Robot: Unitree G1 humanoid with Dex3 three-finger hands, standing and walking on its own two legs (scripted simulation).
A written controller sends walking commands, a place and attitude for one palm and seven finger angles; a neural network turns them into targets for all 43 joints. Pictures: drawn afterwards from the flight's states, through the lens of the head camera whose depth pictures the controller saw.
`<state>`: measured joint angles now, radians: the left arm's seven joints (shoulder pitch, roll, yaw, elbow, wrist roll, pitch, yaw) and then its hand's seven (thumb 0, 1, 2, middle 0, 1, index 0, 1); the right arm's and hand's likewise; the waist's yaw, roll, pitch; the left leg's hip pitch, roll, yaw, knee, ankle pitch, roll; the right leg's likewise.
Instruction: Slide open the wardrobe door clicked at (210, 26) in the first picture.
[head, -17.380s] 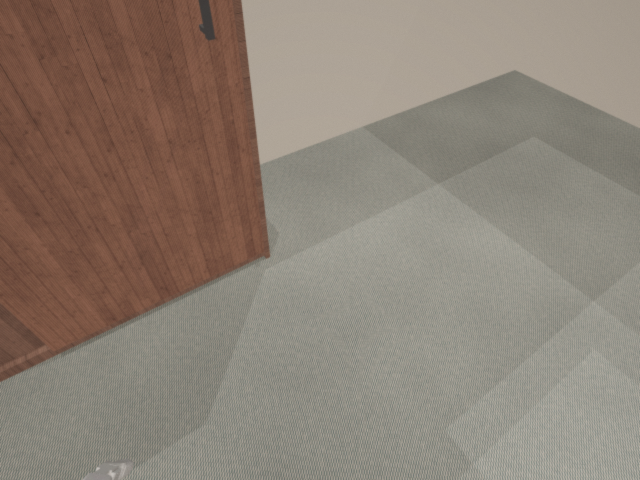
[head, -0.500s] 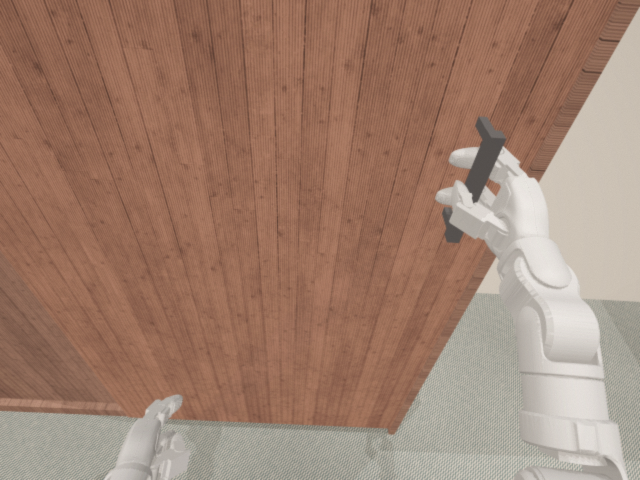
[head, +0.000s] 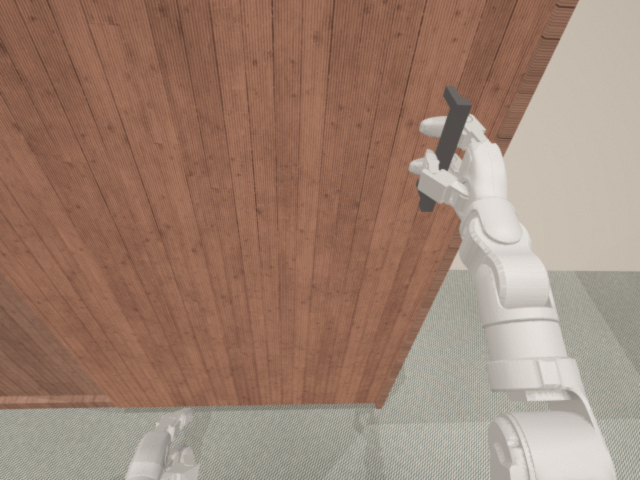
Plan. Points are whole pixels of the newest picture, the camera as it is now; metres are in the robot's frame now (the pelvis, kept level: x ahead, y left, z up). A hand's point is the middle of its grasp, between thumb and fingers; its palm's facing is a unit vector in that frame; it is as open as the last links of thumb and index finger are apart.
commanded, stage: tug the door sideways, standing still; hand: right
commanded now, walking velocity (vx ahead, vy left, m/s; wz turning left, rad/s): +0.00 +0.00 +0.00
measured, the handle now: (438, 152) +0.46 -0.13 +0.21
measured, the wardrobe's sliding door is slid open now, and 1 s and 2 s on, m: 0.00 0.00 0.20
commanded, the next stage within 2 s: step sideways, sliding the door along in 0.06 s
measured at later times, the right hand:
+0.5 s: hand (417, 178) +0.41 -0.10 +0.20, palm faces +0.17 +0.98 -0.08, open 5.9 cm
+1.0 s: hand (409, 174) +0.43 -0.09 +0.19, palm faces +0.37 +0.93 -0.04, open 6.2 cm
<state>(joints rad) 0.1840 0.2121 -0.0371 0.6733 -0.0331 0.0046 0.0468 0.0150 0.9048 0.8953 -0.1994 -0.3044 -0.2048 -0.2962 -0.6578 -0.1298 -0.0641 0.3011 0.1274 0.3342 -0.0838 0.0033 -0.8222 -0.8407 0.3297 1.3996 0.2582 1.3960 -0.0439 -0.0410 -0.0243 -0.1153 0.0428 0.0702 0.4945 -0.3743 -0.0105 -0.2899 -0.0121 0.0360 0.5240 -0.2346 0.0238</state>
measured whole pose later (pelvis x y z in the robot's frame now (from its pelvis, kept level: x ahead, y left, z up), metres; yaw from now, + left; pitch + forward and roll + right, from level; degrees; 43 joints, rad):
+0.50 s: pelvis -0.02 +0.04 -0.01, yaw +0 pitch -2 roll +1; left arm 0.23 0.22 -0.02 0.72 -0.05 0.01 0.11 0.01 0.90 0.90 -0.20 -0.30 -0.20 -0.30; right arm -0.69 -0.22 -0.10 0.43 0.13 -0.01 -0.15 -0.01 -0.82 -0.88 0.44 1.40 0.19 1.39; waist 0.00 -0.08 0.11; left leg -0.21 -0.05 0.10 0.64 -0.39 0.08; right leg -0.43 -0.06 0.04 0.90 -0.41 -0.01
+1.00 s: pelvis +0.06 +0.15 -0.02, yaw -5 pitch -5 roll +3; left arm 0.04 0.15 -0.01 0.53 -0.05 -0.08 0.00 0.01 0.90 0.90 -0.20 -0.30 -0.21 -0.30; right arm -0.60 -0.25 -0.12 0.04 0.12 -0.02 -0.12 -0.02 -0.80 -0.88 0.49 1.42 0.17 1.28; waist -0.19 -0.06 0.30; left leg -0.30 0.07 0.05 0.61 -0.12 -0.03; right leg -0.21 -0.27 0.04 0.65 -0.34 0.13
